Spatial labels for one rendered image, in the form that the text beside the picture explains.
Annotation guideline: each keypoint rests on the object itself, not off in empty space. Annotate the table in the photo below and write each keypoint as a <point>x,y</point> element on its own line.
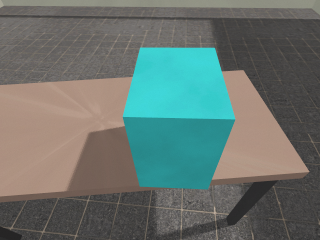
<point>68,138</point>

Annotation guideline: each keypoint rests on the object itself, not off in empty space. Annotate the carton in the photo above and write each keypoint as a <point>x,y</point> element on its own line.
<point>178,117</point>

